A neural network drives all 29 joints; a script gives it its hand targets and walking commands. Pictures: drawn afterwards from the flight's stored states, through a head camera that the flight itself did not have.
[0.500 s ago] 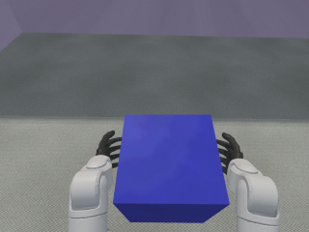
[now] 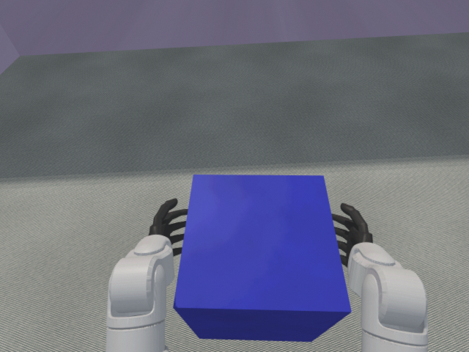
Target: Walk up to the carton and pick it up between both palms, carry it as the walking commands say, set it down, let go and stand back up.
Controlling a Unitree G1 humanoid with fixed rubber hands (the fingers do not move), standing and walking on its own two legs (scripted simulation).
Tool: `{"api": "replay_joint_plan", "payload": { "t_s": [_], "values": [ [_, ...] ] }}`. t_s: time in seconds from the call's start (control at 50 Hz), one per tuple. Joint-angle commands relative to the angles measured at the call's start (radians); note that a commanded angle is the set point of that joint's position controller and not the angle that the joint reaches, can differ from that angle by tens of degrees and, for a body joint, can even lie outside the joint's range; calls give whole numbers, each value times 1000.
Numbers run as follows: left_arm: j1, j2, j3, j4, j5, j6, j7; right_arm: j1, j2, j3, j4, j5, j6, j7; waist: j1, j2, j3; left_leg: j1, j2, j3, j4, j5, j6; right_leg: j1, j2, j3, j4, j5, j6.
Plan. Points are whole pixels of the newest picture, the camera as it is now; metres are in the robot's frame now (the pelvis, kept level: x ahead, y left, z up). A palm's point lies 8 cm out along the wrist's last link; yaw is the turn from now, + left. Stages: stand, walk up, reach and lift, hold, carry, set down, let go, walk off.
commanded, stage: carry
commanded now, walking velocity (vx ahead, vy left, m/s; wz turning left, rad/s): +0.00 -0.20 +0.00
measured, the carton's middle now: (256, 263) +0.28 -0.01 +0.00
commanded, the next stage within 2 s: none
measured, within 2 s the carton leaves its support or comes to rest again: neither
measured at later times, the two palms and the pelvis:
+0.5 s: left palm (254, 279) +0.22 -0.01 +0.08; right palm out of the picture +0.21 -0.31 +0.07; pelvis -0.05 -0.15 +0.00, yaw +0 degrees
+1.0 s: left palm (347, 324) +0.16 -0.12 +0.09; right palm out of the picture +0.16 -0.42 +0.09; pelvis -0.11 -0.28 +0.00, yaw -1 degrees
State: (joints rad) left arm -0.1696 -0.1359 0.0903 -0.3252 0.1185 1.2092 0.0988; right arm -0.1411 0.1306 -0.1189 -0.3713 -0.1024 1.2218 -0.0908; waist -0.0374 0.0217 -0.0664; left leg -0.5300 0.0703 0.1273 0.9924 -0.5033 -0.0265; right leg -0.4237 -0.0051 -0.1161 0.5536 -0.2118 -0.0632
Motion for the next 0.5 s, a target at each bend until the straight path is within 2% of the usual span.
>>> {"api": "replay_joint_plan", "payload": {
  "t_s": [0.0,0.02,0.04,0.06,0.08,0.1,0.12,0.14,0.16,0.18,0.2,0.22,0.28,0.32,0.34,0.36,0.38,0.4,0.42,0.44,0.46,0.48],
  "values": [
    [-400,-926,-661,-98,-378,-24,-242,-514,908,766,-96,456,-13,273,47,-177,-336,59,-18,6,-176,11,34,260,-242,220,-148,235,-158],
    [-396,-920,-666,-96,-376,-21,-239,-493,901,757,-84,450,-11,274,42,-166,-343,119,-28,15,-280,58,46,251,-238,221,-136,250,-159],
    [-392,-916,-674,-92,-376,-16,-236,-466,899,748,-68,443,-10,276,32,-145,-352,214,-23,29,-440,166,52,223,-219,198,-110,243,-141],
    [-378,-911,-684,-83,-376,-12,-235,-446,894,736,-58,434,-8,279,30,-110,-364,348,31,-22,-597,278,46,150,-185,170,-63,212,-95],
    [-385,-911,-690,-70,-379,-12,-235,-429,893,719,-48,424,-7,284,29,12,-352,515,214,-246,-682,270,61,-39,-142,155,64,98,-30],
    [-420,-903,-727,-124,-398,-5,-241,-408,898,708,-1,403,-21,287,32,336,-251,481,512,-557,-717,545,202,-239,-29,26,200,-241,46],
    [-483,-927,-732,-125,-410,-8,-243,-439,908,702,-16,410,-22,290,26,254,-252,452,491,-492,-678,644,250,-230,-65,135,382,-274,49],
    [-503,-941,-737,-133,-418,-10,-247,-442,922,700,-16,416,-23,291,25,159,-247,422,433,-410,-665,609,241,-231,-48,156,462,-227,62],
    [-514,-952,-745,-133,-430,-13,-252,-463,929,700,-38,413,-28,290,28,81,-238,408,385,-328,-664,563,203,-235,-57,163,487,-174,75],
    [-517,-955,-751,-136,-443,-14,-256,-480,931,701,-64,414,-30,286,35,90,-234,413,340,-258,-655,581,169,-238,-66,153,451,-133,89],
    [-520,-957,-754,-135,-455,-14,-259,-486,925,700,-77,409,-30,280,37,109,-240,413,291,-187,-632,622,148,-206,-49,117,403,-121,108],
    [-519,-953,-758,-142,-462,-13,-259,-475,921,695,-81,403,-29,275,36,132,-249,415,272,-153,-614,661,136,-176,-35,88,361,-135,121],
    [-492,-930,-761,-140,-466,-1,-256,-426,887,683,-77,384,-19,261,28,191,-272,408,266,-117,-581,732,124,-71,-13,29,222,-199,127],
    [-471,-917,-754,-125,-458,10,-257,-400,869,682,-67,373,-12,256,20,237,-281,418,268,-119,-557,726,117,-27,2,1,110,-186,123],
    [-452,-914,-749,-111,-452,14,-259,-397,863,684,-64,371,-8,254,29,231,-287,407,254,-102,-523,691,96,28,8,-17,-5,-117,117],
    [-431,-910,-742,-94,-447,19,-263,-388,859,687,-59,368,-4,253,30,199,-290,374,232,-88,-476,648,67,107,7,-20,-121,-58,114],
    [-413,-908,-734,-79,-440,24,-267,-386,859,691,-53,366,-1,253,33,119,-311,306,209,-65,-387,571,33,228,-43,30,-208,-15,106],
    [-403,-902,-720,-68,-432,26,-273,-390,861,699,-43,368,2,255,29,-60,-317,144,143,-29,-280,336,-22,336,-195,214,-236,172,63],
    [-413,-897,-703,-56,-420,18,-277,-438,868,726,-70,383,8,262,46,-362,-303,-23,13,55,-182,-57,-54,316,-336,366,-222,376,-64],
    [-430,-927,-697,-60,-427,17,-278,-484,892,732,-68,395,7,264,49,-352,-300,-33,22,-16,-2,-165,-37,307,-307,315,-173,451,-121],
    [-422,-942,-686,-65,-425,10,-277,-511,912,750,-69,412,2,267,47,-287,-288,-74,-1,-36,121,-163,-23,286,-291,281,-155,469,-137],
    [-426,-948,-676,-81,-421,0,-275,-530,922,766,-73,428,-5,271,44,-213,-285,-86,15,-52,174,-110,-14,278,-269,231,-149,417,-125]
  ]
}}
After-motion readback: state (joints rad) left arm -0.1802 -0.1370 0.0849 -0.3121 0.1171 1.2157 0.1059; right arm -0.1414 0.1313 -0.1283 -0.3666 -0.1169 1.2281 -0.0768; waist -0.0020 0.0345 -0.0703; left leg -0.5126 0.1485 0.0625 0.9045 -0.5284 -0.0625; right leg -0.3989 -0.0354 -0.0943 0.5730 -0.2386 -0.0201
